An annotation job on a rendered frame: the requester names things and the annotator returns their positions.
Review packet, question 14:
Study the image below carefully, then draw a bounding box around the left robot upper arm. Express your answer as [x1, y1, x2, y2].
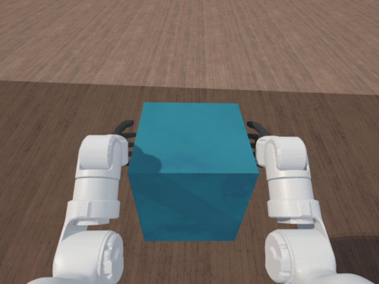
[27, 230, 124, 284]

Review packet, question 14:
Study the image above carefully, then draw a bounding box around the robot right forearm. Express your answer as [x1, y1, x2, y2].
[255, 135, 336, 266]

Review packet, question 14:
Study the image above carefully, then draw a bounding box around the carton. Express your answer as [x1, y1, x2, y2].
[127, 102, 259, 241]

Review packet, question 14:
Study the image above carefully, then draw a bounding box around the robot left forearm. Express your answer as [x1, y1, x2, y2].
[53, 134, 128, 273]

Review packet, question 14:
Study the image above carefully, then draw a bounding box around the right robot upper arm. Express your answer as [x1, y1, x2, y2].
[265, 229, 375, 284]

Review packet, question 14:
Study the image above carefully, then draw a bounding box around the right robot hand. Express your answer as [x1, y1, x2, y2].
[247, 121, 270, 168]

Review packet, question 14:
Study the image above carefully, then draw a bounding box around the left robot hand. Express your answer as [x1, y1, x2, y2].
[112, 120, 137, 166]

